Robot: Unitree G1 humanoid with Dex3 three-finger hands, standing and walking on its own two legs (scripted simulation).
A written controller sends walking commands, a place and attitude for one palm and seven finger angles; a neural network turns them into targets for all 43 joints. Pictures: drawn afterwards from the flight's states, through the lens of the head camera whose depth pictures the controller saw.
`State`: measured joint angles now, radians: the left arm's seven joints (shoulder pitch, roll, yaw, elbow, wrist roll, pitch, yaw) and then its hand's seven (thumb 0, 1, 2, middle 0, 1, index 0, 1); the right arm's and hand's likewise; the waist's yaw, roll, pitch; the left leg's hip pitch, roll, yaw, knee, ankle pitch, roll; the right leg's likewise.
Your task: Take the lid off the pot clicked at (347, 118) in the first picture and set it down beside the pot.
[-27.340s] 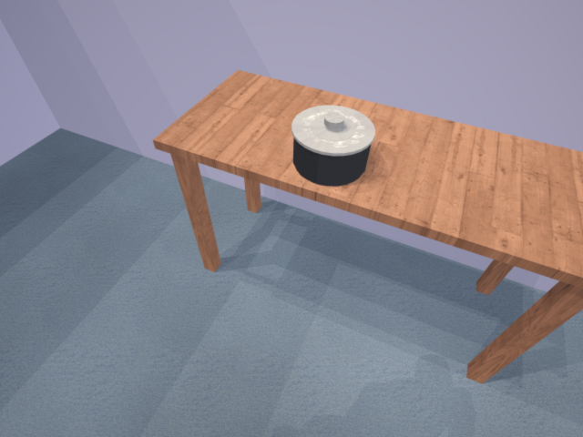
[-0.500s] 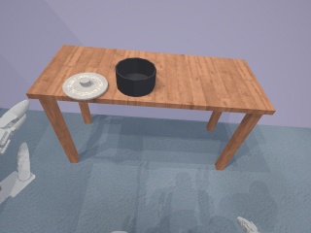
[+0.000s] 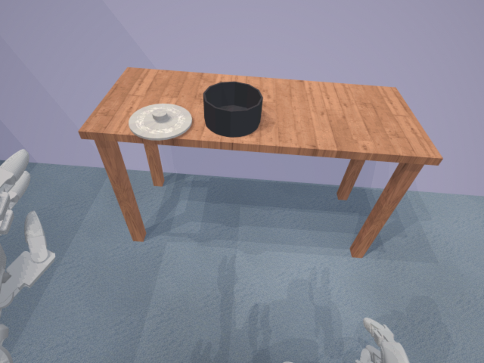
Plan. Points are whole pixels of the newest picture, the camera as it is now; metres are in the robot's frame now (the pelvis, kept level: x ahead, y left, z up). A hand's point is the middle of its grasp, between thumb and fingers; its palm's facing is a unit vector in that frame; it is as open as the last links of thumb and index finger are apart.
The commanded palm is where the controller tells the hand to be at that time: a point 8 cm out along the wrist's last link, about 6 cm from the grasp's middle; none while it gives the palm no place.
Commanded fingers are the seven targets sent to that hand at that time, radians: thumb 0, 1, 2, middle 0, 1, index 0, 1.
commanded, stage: stop stepping back and stand still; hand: left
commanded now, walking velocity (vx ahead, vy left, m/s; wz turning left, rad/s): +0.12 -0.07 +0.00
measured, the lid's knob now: (159, 114) +0.83 +0.32 -0.06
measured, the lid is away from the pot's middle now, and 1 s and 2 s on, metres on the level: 0.24 0.24 0.24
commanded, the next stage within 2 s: let the arm hang, fingers relaxed in 1.92 s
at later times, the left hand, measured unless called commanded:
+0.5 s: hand out of the picture -0.04 +0.21 -0.18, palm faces +0.04 -0.99 -0.14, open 7.2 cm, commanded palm none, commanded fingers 0.00 0.90 0.90 -0.20 -0.30 -0.20 -0.30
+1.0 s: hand out of the picture +0.09 +0.18 -0.15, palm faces +0.01 -0.98 -0.21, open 7.2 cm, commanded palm none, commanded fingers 0.00 0.90 0.90 -0.20 -0.30 -0.20 -0.30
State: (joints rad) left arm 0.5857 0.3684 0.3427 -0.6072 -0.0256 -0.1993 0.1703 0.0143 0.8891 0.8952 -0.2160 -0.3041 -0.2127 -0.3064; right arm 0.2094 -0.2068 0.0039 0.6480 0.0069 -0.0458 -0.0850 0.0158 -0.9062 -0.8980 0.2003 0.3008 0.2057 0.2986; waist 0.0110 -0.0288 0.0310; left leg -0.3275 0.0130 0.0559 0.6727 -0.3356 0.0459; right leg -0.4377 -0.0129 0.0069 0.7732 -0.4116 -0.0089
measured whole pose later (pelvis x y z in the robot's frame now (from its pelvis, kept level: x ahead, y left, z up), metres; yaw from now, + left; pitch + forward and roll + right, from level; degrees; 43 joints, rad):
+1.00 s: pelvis +0.02 +0.00 +0.02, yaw +2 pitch +0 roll +0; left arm 0.15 0.15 0.02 1.06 0.01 -0.01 0.05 0.00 0.93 0.90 -0.20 -0.30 -0.20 -0.30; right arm 0.28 -0.12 -0.05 1.10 0.00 0.00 -0.02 0.02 -0.92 -0.90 0.20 0.30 0.20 0.30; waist -0.05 0.00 0.07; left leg -0.25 -0.03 0.08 0.41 -0.18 0.06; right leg -0.14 -0.01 0.05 0.42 -0.29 0.02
